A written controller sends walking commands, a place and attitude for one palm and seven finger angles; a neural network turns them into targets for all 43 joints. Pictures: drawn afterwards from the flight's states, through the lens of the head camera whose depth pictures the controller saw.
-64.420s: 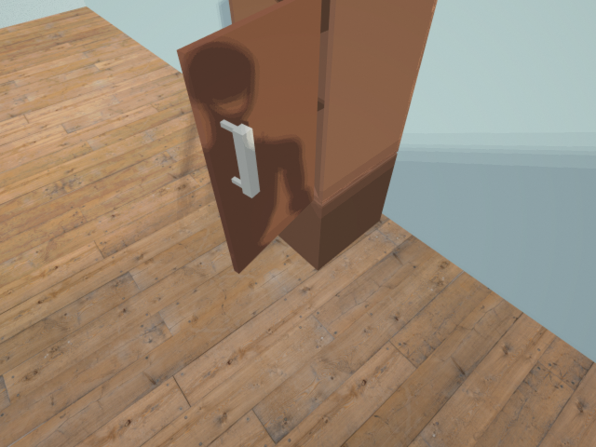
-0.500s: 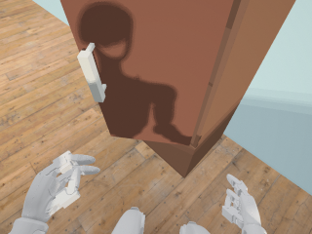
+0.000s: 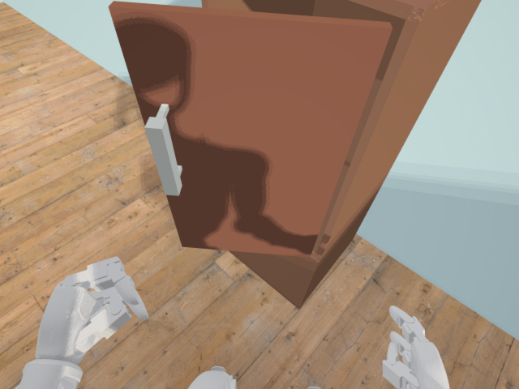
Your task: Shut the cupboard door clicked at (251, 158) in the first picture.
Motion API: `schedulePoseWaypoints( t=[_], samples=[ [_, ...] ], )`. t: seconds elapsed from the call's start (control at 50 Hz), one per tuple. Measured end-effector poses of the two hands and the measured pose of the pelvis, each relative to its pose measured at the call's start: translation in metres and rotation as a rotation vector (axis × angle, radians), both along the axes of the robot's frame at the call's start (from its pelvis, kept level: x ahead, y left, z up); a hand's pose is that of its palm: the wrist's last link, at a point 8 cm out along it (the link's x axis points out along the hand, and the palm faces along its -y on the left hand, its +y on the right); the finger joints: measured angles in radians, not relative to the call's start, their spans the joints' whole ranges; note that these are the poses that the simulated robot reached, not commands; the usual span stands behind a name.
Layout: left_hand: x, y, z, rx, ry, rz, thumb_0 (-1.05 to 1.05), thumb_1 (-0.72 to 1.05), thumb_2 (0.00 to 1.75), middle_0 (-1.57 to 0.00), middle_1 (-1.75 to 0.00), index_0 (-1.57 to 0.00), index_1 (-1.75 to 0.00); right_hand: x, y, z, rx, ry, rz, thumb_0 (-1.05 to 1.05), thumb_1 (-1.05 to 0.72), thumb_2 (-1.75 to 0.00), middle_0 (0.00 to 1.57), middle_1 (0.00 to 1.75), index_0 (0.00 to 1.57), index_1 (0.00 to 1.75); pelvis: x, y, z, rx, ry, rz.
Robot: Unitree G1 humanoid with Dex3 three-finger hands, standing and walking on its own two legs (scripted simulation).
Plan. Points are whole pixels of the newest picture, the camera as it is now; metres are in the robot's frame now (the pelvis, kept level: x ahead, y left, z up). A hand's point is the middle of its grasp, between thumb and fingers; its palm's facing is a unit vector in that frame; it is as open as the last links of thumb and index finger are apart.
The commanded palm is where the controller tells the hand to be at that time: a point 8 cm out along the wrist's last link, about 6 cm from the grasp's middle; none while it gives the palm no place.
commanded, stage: raise the hand and make a fist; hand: left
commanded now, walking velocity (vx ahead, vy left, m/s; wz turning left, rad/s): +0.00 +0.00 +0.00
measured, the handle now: (168, 151) +0.46 +0.19 +0.10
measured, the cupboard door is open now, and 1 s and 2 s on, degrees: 37 37 37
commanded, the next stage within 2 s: bring the fist close to the handle in 0.74 s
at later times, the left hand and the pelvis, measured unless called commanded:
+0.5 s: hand (119, 277) +0.24 +0.20 +0.10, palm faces -0.01 -1.00 -0.04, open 3.1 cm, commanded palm +0.21 +0.25 +0.10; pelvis +0.01 +0.01 +0.02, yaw +0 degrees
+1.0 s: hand (142, 274) +0.24 +0.17 +0.10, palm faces +0.00 -1.00 -0.07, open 3.1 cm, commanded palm +0.23 +0.22 +0.10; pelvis +0.01 -0.02 +0.02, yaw +1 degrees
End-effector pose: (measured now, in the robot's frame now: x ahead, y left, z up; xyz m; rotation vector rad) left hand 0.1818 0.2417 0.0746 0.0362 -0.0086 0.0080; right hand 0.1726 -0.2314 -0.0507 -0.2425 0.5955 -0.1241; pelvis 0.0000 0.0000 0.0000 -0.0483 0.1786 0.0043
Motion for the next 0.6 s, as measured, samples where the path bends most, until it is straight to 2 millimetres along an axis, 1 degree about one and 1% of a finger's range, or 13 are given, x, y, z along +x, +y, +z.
schedulePoseWaypoints(
  t=[0.12, 0.18, 0.24, 0.38, 0.44, 0.6],
  samples=[
    [0.007, 0.006, 0.006, 0.000, 0.016, -0.003, 0.02, 0.90, 0.90, -1.21, -1.40, -1.21, -1.40, 0.013, 0.024, 0.010, 0.029, -0.028, 0.063, 0.01, -0.90, -0.90, 0.20, 0.30, 0.21, 0.30, 0.003, 0.006, 0.006, -0.007, -0.021, 0.008],
    [0.011, 0.009, 0.010, 0.000, 0.016, -0.005, 0.02, 0.90, 0.90, -1.24, -1.44, -1.24, -1.44, 0.015, 0.031, 0.012, 0.037, -0.027, 0.080, 0.01, -0.90, -0.90, 0.20, 0.30, 0.21, 0.30, 0.005, 0.008, 0.009, -0.008, -0.028, 0.010],
    [0.016, 0.012, 0.015, 0.002, 0.008, -0.003, 0.02, 0.90, 0.90, -1.27, -1.47, -1.27, -1.46, 0.014, 0.033, 0.012, 0.038, -0.016, 0.086, 0.01, -0.90, -0.90, 0.20, 0.30, 0.21, 0.30, 0.006, 0.009, 0.011, -0.009, -0.035, 0.011],
    [0.029, 0.015, 0.027, 0.010, -0.005, -0.011, 0.02, 0.90, 0.90, -1.29, -1.49, -1.29, -1.49, 0.005, 0.026, 0.011, 0.030, 0.017, 0.067, 0.01, -0.90, -0.90, 0.20, 0.30, 0.21, 0.30, 0.009, 0.010, 0.016, -0.006, -0.051, 0.010],
    [0.033, 0.014, 0.029, 0.010, 0.005, -0.013, 0.02, 0.90, 0.90, -1.29, -1.50, -1.29, -1.49, 0.000, 0.020, 0.012, 0.027, 0.027, 0.051, 0.01, -0.90, -0.90, 0.20, 0.30, 0.21, 0.30, 0.010, 0.009, 0.019, -0.002, -0.055, 0.007],
    [0.031, 0.005, 0.027, 0.008, 0.018, -0.009, 0.02, 0.90, 0.90, -1.30, -1.50, -1.30, -1.50, -0.007, 0.005, 0.012, 0.015, 0.036, 0.027, 0.01, -0.90, -0.90, 0.20, 0.30, 0.21, 0.30, 0.010, 0.003, 0.020, 0.008, -0.057, 0.002]
  ],
)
